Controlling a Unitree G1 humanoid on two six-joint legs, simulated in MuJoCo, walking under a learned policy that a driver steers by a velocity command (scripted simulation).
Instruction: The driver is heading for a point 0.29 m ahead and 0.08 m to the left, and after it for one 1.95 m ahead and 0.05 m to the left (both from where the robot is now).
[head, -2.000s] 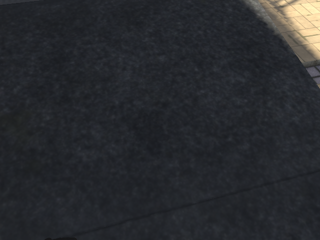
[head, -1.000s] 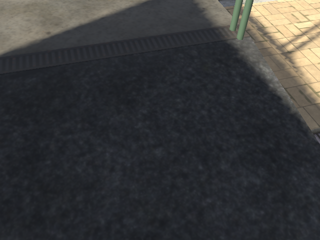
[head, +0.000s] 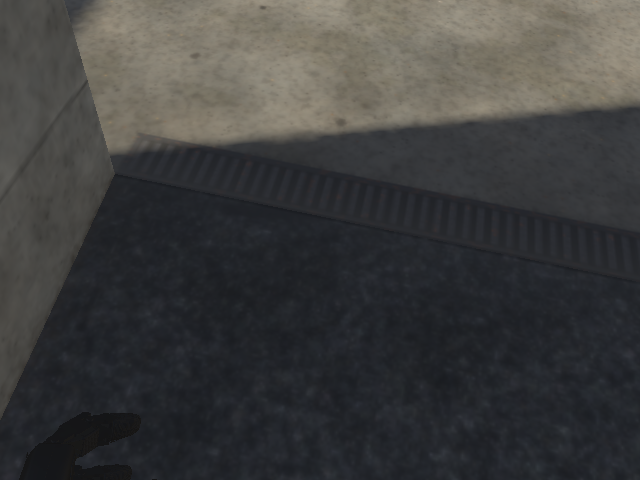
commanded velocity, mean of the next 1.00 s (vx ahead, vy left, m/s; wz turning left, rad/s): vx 0.12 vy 0.00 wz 0.44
